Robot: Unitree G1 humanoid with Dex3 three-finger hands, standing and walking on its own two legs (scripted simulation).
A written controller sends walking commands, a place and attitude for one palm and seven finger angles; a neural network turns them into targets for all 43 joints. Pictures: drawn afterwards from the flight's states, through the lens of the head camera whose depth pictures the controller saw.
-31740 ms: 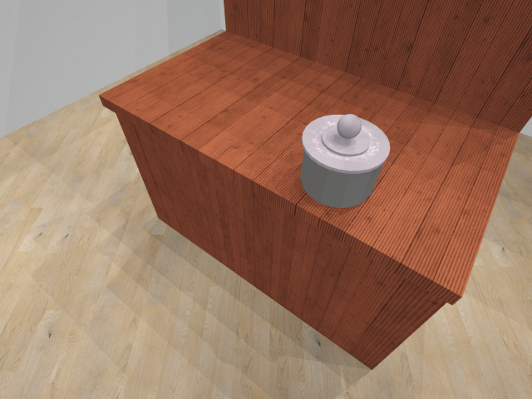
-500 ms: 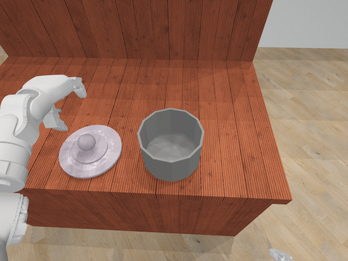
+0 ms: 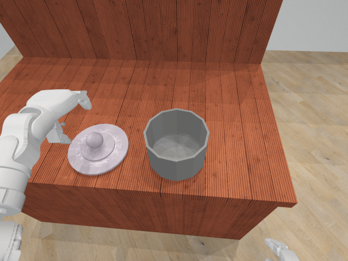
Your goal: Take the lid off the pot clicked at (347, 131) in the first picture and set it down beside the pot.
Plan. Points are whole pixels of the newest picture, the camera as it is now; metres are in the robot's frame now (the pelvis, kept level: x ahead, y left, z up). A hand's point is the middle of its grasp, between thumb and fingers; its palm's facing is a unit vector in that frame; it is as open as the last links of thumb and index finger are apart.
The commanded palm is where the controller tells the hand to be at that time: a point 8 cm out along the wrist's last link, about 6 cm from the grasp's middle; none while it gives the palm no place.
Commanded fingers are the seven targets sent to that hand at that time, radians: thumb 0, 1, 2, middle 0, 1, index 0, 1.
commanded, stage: draw the hand back to the body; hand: left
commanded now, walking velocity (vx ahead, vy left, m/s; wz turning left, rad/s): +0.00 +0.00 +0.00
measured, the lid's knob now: (94, 140) +0.44 +0.27 -0.04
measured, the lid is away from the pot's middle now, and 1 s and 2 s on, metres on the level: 0.25 0.25 0.25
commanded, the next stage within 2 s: step back with the hand held close in 1.82 s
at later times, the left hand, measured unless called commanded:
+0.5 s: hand (75, 116) +0.36 +0.22 +0.16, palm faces +0.35 -0.89 -0.30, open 10.2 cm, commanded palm +0.30 +0.26 +0.17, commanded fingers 0.00 0.38 0.81 -0.30 -0.57 -0.30 -0.57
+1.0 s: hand (70, 150) +0.28 +0.20 +0.16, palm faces +0.41 -0.86 -0.30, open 7.9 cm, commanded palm +0.23 +0.23 +0.17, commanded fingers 0.00 0.90 0.90 -0.20 -0.30 -0.20 -0.30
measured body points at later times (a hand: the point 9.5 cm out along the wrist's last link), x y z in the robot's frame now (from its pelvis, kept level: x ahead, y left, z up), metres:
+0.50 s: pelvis +0.02 -0.03 +0.00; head +0.04 -0.04 +0.45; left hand +0.34 +0.26 +0.18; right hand +0.15 -0.28 -0.11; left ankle -0.02 +0.05 -0.74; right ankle -0.01 -0.14 -0.74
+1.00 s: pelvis +0.01 -0.06 +0.00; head +0.00 -0.08 +0.45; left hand +0.25 +0.24 +0.18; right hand +0.18 -0.29 -0.09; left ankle -0.02 +0.05 -0.74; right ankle -0.01 -0.14 -0.74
